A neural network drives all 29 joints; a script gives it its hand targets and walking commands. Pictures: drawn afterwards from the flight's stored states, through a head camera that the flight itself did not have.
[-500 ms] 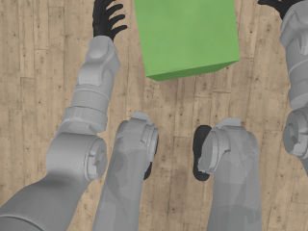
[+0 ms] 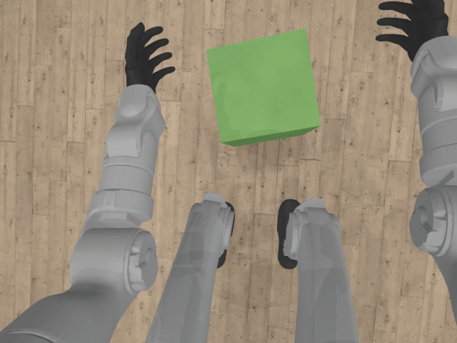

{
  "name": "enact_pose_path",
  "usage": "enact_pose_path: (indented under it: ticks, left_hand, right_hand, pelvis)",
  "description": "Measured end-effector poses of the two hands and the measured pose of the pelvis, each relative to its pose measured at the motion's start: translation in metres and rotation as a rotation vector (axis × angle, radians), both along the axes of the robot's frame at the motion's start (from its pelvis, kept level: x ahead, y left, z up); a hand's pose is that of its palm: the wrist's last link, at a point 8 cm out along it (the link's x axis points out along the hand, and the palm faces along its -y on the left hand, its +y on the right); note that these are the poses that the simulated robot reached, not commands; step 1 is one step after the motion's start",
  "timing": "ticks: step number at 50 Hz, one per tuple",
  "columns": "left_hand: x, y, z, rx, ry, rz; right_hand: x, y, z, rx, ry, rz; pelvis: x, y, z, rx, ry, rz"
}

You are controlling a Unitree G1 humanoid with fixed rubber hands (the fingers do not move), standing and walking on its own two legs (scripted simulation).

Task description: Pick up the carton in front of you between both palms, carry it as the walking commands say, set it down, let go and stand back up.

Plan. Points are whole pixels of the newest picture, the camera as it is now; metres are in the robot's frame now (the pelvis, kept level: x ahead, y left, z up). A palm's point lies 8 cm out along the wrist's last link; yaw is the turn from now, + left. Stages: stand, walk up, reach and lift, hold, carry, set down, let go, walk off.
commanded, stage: set down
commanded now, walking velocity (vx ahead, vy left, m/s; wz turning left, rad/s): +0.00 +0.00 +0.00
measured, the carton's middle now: (262, 99) +0.51 +0.00 -0.41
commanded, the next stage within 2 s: let go in 0.28 s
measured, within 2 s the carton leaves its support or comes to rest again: neither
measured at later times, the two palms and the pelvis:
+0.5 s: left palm (87, 67) +0.46 +0.18 +0.03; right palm out of the picture +0.50 -0.23 +0.03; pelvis +0.05 +0.00 +0.14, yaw -3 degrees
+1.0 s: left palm out of the picture +0.32 +0.24 +0.15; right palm out of the picture +0.33 -0.22 +0.13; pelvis +0.12 +0.02 +0.23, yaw -3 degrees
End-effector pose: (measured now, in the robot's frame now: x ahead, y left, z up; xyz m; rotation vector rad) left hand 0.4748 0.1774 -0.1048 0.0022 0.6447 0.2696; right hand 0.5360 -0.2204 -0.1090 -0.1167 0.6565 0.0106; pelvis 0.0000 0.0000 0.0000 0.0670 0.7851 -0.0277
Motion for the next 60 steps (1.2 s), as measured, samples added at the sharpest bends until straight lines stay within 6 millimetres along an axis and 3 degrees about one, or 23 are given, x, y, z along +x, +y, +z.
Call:
enact_pose_path:
  ticks: [14,21,28,33,46,54,60]
  left_hand:
    - [-0.001,0.002,0.086,-0.007,0.007,-0.007]
    - [-0.005,0.000,0.116,0.024,0.035,-0.072]
    - [-0.031,0.006,0.143,0.062,0.098,-0.214]
    - [-0.057,0.021,0.167,0.073,0.143,-0.274]
    - [-0.133,0.061,0.244,0.077,0.152,-0.252]
    - [-0.179,0.066,0.269,0.067,0.172,-0.249]
    - [-0.185,0.064,0.275,0.066,0.166,-0.264]
  right_hand:
    - [0.000,0.002,0.084,0.001,0.016,-0.001]
    - [-0.009,-0.004,0.118,-0.026,0.030,-0.029]
    - [-0.056,-0.013,0.144,-0.082,0.053,-0.107]
    - [-0.096,-0.013,0.164,-0.092,0.079,-0.133]
    - [-0.177,0.000,0.226,-0.087,0.105,-0.104]
    - [-0.224,0.000,0.260,-0.088,0.114,-0.104]
    - [-0.251,-0.004,0.277,-0.085,0.122,-0.108]
  pelvis:
    - [0.024,-0.005,0.082,-0.006,-0.002,-0.013]
    - [0.038,-0.004,0.118,-0.019,-0.025,-0.015]
    - [0.058,0.000,0.152,-0.038,-0.081,-0.024]
    - [0.073,0.005,0.172,-0.053,-0.155,-0.029]
    - [0.108,0.017,0.217,-0.084,-0.419,-0.019]
    - [0.121,0.018,0.235,-0.091,-0.601,-0.012]
    - [0.124,0.015,0.241,-0.094,-0.716,-0.011]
